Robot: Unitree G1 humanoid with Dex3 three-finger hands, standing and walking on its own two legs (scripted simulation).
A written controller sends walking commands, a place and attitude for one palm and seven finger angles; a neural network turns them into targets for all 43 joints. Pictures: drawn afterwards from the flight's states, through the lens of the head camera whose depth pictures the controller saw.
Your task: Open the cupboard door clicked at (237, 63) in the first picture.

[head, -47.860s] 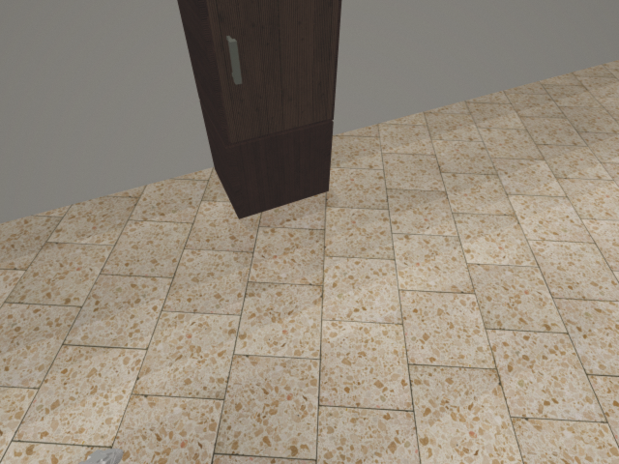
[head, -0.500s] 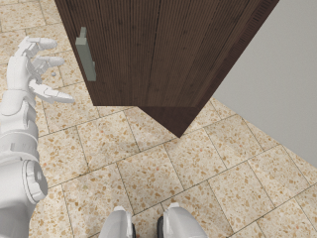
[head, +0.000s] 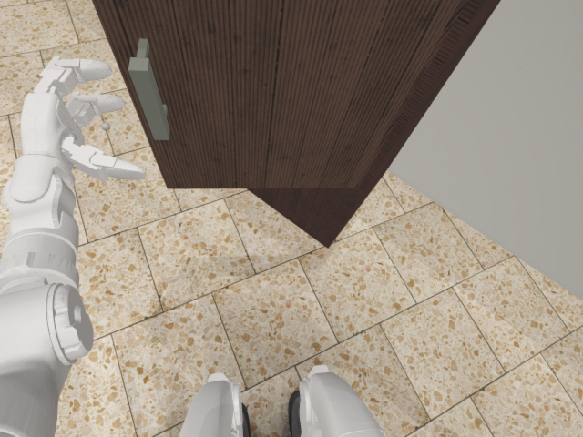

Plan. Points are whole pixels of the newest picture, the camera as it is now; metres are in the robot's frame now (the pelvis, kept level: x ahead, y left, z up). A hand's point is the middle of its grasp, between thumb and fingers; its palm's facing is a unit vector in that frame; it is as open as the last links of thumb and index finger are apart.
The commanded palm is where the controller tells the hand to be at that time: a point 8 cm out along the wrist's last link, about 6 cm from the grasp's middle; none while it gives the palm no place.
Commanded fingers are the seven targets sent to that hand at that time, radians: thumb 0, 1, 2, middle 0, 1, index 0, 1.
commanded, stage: slide the fingers in behind the handle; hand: left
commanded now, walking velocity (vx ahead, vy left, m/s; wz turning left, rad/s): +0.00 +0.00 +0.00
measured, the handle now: (153, 92) +0.57 +0.16 +0.05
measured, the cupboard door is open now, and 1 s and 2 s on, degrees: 41 41 41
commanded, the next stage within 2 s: close the thumb around the handle in 1.38 s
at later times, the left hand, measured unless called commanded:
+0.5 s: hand (130, 129) +0.50 +0.18 +0.06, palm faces +0.00 -1.00 +0.00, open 14.0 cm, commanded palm +0.48 +0.21 +0.06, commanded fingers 0.00 -0.50 0.30 -0.30 -1.20 -0.30 -1.20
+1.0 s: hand (162, 126) +0.51 +0.14 +0.05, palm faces +0.00 -1.00 -0.02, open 14.0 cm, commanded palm +0.49 +0.18 +0.06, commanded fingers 0.00 -0.50 0.30 -0.30 -1.20 -0.30 -1.20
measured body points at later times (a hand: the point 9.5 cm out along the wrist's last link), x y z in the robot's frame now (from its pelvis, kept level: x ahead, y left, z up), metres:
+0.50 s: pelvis +0.00 -0.01 +0.00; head +0.14 +0.02 +0.43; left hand +0.50 +0.23 +0.06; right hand +0.03 -0.27 -0.11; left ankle +0.01 +0.07 -0.65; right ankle +0.02 -0.11 -0.65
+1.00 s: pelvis +0.01 -0.01 +0.00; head +0.15 +0.01 +0.43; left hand +0.50 +0.19 +0.06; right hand +0.02 -0.27 -0.11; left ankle +0.01 +0.07 -0.65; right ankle +0.02 -0.11 -0.65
